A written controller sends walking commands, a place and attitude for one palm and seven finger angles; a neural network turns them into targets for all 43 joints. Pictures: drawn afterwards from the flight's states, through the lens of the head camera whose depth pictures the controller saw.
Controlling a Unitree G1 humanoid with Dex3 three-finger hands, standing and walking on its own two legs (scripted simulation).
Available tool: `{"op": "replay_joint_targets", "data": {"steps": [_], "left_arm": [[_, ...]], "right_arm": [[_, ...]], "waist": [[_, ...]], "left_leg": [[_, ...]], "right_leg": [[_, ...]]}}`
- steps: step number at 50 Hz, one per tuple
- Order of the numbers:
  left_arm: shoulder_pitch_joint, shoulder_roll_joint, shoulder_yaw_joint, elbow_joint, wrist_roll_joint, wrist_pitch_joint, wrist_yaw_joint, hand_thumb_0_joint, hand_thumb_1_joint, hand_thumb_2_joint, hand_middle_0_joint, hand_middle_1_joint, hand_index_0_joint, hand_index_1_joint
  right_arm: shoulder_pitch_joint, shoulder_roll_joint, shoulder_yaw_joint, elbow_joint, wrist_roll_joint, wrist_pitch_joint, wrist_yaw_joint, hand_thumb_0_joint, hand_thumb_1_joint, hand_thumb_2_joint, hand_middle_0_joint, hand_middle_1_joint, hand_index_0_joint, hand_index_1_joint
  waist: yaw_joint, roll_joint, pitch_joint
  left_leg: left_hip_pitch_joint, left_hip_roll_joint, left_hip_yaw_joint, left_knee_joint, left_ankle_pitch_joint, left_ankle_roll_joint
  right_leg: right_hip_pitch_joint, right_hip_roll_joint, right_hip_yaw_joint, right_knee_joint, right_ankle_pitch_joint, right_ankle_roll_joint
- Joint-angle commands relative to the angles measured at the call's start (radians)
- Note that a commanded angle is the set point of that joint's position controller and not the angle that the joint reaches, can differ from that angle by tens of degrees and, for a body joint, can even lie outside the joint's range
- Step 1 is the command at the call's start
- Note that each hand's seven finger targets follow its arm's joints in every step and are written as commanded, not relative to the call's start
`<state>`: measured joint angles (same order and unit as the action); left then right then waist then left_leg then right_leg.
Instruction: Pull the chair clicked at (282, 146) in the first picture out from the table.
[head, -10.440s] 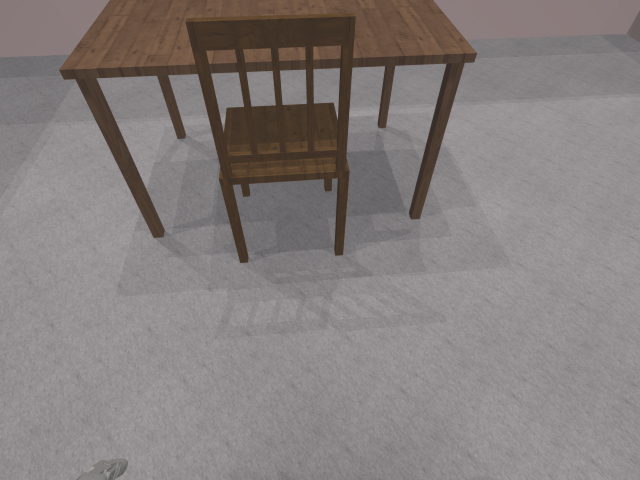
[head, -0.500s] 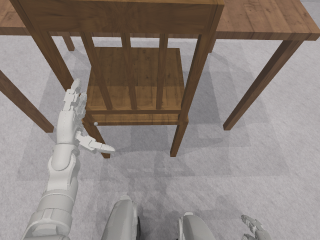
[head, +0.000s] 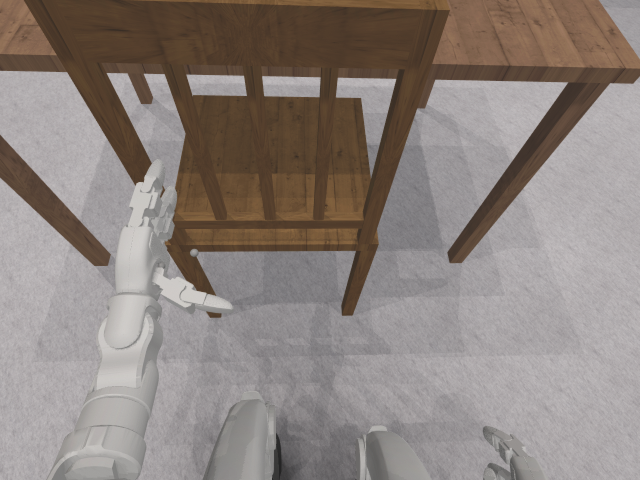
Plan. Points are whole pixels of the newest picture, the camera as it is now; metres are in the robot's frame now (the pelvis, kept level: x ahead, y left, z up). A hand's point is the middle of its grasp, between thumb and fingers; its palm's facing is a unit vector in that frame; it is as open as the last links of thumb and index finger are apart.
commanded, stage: aim the fingers beside a spindle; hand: left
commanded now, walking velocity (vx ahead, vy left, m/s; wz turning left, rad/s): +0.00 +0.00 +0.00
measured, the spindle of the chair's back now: (263, 157) +0.54 +0.10 +0.03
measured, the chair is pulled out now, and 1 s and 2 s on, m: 0.00 0.00 0.00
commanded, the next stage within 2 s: push the fingers through the gap in 0.12 s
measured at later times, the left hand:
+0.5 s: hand (197, 230) +0.41 +0.17 +0.03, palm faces +0.05 -1.00 -0.03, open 17.0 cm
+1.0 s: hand (198, 199) +0.46 +0.18 +0.03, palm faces +0.06 -1.00 -0.02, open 17.0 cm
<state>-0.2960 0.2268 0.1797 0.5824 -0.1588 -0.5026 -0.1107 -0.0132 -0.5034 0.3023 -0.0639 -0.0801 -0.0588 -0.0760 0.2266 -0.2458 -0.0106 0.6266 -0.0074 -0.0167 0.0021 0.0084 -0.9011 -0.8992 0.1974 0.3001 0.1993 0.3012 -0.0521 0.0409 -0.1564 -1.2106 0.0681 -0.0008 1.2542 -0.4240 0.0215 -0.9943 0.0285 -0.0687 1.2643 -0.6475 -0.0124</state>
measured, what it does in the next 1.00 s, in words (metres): stands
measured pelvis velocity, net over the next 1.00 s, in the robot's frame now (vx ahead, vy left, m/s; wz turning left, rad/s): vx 0.00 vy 0.00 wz -0.02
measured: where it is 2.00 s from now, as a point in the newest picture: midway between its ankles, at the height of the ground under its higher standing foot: outside the picture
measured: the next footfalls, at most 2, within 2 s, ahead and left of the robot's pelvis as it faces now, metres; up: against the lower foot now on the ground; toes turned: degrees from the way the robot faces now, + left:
none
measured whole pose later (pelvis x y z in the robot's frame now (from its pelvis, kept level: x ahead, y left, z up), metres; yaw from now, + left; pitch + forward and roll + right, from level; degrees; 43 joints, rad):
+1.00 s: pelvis +0.00 +0.00 -0.01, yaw -1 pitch +25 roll -4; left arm -0.63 0.32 0.30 0.90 -0.11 -0.50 -0.11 -0.01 -0.50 0.30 -0.06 -0.08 -0.06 -0.08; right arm 0.27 -0.25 0.00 0.66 -0.03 0.03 0.01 0.01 -0.90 -0.90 0.20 0.30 0.20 0.30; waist -0.10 0.05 -0.16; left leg -1.29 0.08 0.00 1.29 -0.44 0.03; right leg -1.07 0.04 -0.07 1.29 -0.65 -0.01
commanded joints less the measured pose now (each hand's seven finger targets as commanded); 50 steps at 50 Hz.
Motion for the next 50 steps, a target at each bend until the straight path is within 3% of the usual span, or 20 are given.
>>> {"op": "replay_joint_targets", "data": {"steps": [1,2,4,6,9,12,14,16,18,24,26,28,30,34,39,40,43,46,48,50], "left_arm": [[-0.289,0.149,0.049,-0.165,0.006,-0.057,0.019,0.0,-0.5,0.3,-0.06,-0.08,-0.06,-0.08],[-0.293,0.136,0.038,-0.181,0.005,-0.062,0.02,0.0,-0.5,0.3,-0.06,-0.08,-0.06,-0.08],[-0.271,0.2,0.096,-0.209,0.012,-0.075,0.031,0.0,-0.5,0.3,-0.06,-0.08,-0.06,-0.08],[-0.275,0.145,0.047,-0.218,0.011,-0.077,0.031,0.0,-0.5,0.3,-0.06,-0.08,-0.06,-0.08],[-0.275,0.161,0.06,-0.186,0.008,-0.07,0.026,0.0,-0.5,0.3,-0.06,-0.08,-0.06,-0.08],[-0.296,0.132,0.03,-0.17,0.005,-0.061,0.014,0.0,-0.5,0.3,-0.06,-0.08,-0.06,-0.08],[-0.351,0.166,0.052,-0.162,0.008,-0.064,0.014,0.0,-0.5,0.3,-0.06,-0.08,-0.06,-0.08],[-0.393,0.143,0.035,-0.142,0.009,-0.062,0.013,0.0,-0.5,0.3,-0.06,-0.08,-0.06,-0.08],[-0.433,0.195,0.074,-0.12,0.008,-0.066,0.014,0.0,-0.5,0.3,-0.06,-0.08,-0.06,-0.08],[-0.412,0.206,0.094,-0.073,0.019,-0.058,0.011,0.0,-0.5,0.3,-0.06,-0.08,-0.06,-0.08],[-0.45,0.198,0.088,-0.034,0.016,-0.048,0.01,0.0,-0.5,0.3,-0.06,-0.08,-0.06,-0.08],[-0.472,0.21,0.1,-0.008,0.015,-0.046,0.007,0.0,-0.5,0.3,-0.06,-0.08,-0.06,-0.08],[-0.508,0.249,0.128,-0.004,0.019,-0.054,0.008,0.0,-0.5,0.3,-0.06,-0.08,-0.06,-0.08],[-0.534,0.244,0.129,-0.018,0.016,-0.067,0.001,0.0,-0.5,0.3,-0.06,-0.08,-0.06,-0.08],[-0.584,0.228,0.112,0.05,0.024,-0.064,-0.009,0.0,-0.5,0.3,-0.06,-0.08,-0.06,-0.08],[-0.605,0.25,0.129,0.06,0.025,-0.063,-0.007,0.0,-0.5,0.3,-0.06,-0.08,-0.06,-0.08],[-0.637,0.257,0.135,0.074,0.029,-0.065,-0.006,0.0,-0.5,0.3,-0.06,-0.08,-0.06,-0.08],[-0.687,0.282,0.149,0.119,0.045,-0.07,0.0,0.0,-0.5,0.3,-0.06,-0.08,-0.06,-0.08],[-0.724,0.272,0.144,0.104,0.048,-0.08,0.002,0.0,-0.5,0.3,-0.06,-0.08,-0.06,-0.08],[-0.723,0.287,0.156,0.124,0.051,-0.08,0.004,0.0,-0.5,0.3,-0.06,-0.08,-0.06,-0.08]], "right_arm": [[0.052,-0.154,-0.055,-0.102,0.004,-0.022,-0.016,0.0,-0.9,-0.9,0.2,0.3,0.2,0.3],[0.051,-0.151,-0.053,-0.109,0.002,-0.022,-0.013,0.0,-0.9,-0.9,0.2,0.3,0.2,0.3],[0.053,-0.156,-0.054,-0.114,0.0,-0.023,-0.014,0.0,-0.9,-0.9,0.2,0.3,0.2,0.3],[0.05,-0.146,-0.053,-0.118,-0.001,-0.022,-0.01,0.0,-0.9,-0.9,0.2,0.3,0.2,0.3],[0.053,-0.154,-0.052,-0.112,0.001,-0.02,-0.01,0.0,-0.9,-0.9,0.2,0.3,0.2,0.3],[0.055,-0.153,-0.052,-0.109,0.003,-0.017,-0.01,0.0,-0.9,-0.9,0.2,0.3,0.2,0.3],[0.061,-0.158,-0.053,-0.099,0.003,-0.019,-0.016,0.0,-0.9,-0.9,0.2,0.3,0.2,0.3],[0.069,-0.155,-0.052,-0.09,0.0,-0.02,-0.017,0.0,-0.9,-0.9,0.2,0.3,0.2,0.3],[0.08,-0.161,-0.051,-0.079,0.0,-0.021,-0.022,0.0,-0.9,-0.9,0.2,0.3,0.2,0.3],[0.094,-0.161,-0.053,-0.08,-0.005,-0.012,-0.012,0.0,-0.9,-0.9,0.2,0.3,0.2,0.3],[0.1,-0.16,-0.052,-0.069,-0.004,-0.003,-0.012,0.0,-0.9,-0.9,0.2,0.3,0.2,0.3],[0.107,-0.162,-0.051,-0.072,-0.003,0.001,-0.012,0.0,-0.9,-0.9,0.2,0.3,0.2,0.3],[0.111,-0.165,-0.051,-0.066,-0.006,0.005,-0.012,0.0,-0.9,-0.9,0.2,0.3,0.2,0.3],[0.124,-0.162,-0.054,-0.064,-0.01,0.006,-0.008,0.0,-0.9,-0.9,0.2,0.3,0.2,0.3],[0.141,-0.166,-0.055,-0.047,-0.011,0.015,-0.006,0.0,-0.9,-0.9,0.2,0.3,0.2,0.3],[0.147,-0.169,-0.057,-0.041,-0.012,0.017,-0.007,0.0,-0.9,-0.9,0.2,0.3,0.2,0.3],[0.156,-0.17,-0.056,-0.042,-0.016,0.022,-0.005,0.0,-0.9,-0.9,0.2,0.3,0.2,0.3],[0.161,-0.17,-0.054,-0.034,-0.02,0.031,-0.004,0.0,-0.9,-0.9,0.2,0.3,0.2,0.3],[0.169,-0.17,-0.056,-0.034,-0.024,0.032,-0.002,0.0,-0.9,-0.9,0.2,0.3,0.2,0.3],[0.173,-0.171,-0.057,-0.031,-0.026,0.038,0.001,0.0,-0.9,-0.9,0.2,0.3,0.2,0.3]], "waist": [[-0.028,0.015,-0.358],[-0.025,0.021,-0.373],[-0.002,0.055,-0.423],[-0.019,0.048,-0.416],[-0.023,0.035,-0.385],[-0.035,0.015,-0.385],[-0.041,0.027,-0.387],[-0.05,0.029,-0.393],[-0.05,0.03,-0.394],[-0.026,0.069,-0.457],[-0.047,0.022,-0.419],[-0.049,0.018,-0.404],[-0.042,0.037,-0.423],[-0.044,0.057,-0.474],[-0.065,0.05,-0.442],[-0.066,0.043,-0.44],[-0.067,0.071,-0.45],[-0.074,0.057,-0.447],[-0.075,0.1,-0.479],[-0.072,0.097,-0.487]], "left_leg": [[0.499,-0.029,-0.064,-0.119,0.138,0.003],[0.505,-0.032,-0.063,-0.121,0.138,0.003],[0.539,-0.029,-0.067,-0.121,0.187,-0.002],[0.551,-0.027,-0.063,-0.119,0.202,0.0],[0.525,-0.027,-0.064,-0.119,0.173,0.001],[0.507,-0.03,-0.062,-0.114,0.159,0.004],[0.514,-0.027,-0.065,-0.11,0.154,0.003],[0.517,-0.029,-0.068,-0.103,0.156,0.005],[0.509,-0.027,-0.068,-0.096,0.166,0.006],[0.545,-0.026,-0.071,-0.099,0.235,-0.002],[0.509,-0.026,-0.065,-0.093,0.209,0.004],[0.483,-0.03,-0.062,-0.092,0.188,0.006],[0.489,-0.028,-0.064,-0.091,0.196,0.004],[0.527,-0.027,-0.062,-0.084,0.241,0.003],[0.526,-0.022,-0.071,-0.083,0.228,0.003],[0.515,-0.021,-0.072,-0.079,0.229,0.004],[0.53,-0.023,-0.074,-0.08,0.233,0.004],[0.513,-0.02,-0.08,-0.074,0.215,0.004],[0.553,-0.02,-0.084,-0.069,0.241,0.003],[0.565,-0.017,-0.088,-0.07,0.266,0.0]], "right_leg": [[-0.072,0.009,0.027,-0.21,0.253,-0.015],[-0.06,0.009,0.027,-0.211,0.251,-0.016],[-0.042,0.01,0.028,-0.195,0.286,-0.023],[-0.047,0.011,0.027,-0.2,0.304,-0.018],[-0.054,0.012,0.027,-0.206,0.282,-0.018],[-0.051,0.012,0.03,-0.21,0.279,-0.015],[-0.07,0.012,0.032,-0.208,0.269,-0.016],[-0.083,0.012,0.03,-0.207,0.265,-0.015],[-0.082,0.016,0.032,-0.201,0.272,-0.018],[-0.066,0.014,0.025,-0.183,0.32,-0.022],[-0.069,0.016,0.03,-0.197,0.314,-0.015],[-0.068,0.018,0.032,-0.198,0.297,-0.016],[-0.064,0.016,0.035,-0.193,0.301,-0.018],[-0.058,0.018,0.036,-0.188,0.337,-0.017],[-0.105,0.02,0.027,-0.187,0.311,-0.016],[-0.101,0.02,0.029,-0.184,0.315,-0.016],[-0.112,0.022,0.026,-0.182,0.307,-0.019],[-0.127,0.023,0.024,-0.177,0.287,-0.017],[-0.147,0.024,0.024,-0.168,0.294,-0.021],[-0.14,0.024,0.02,-0.167,0.311,-0.022]]}}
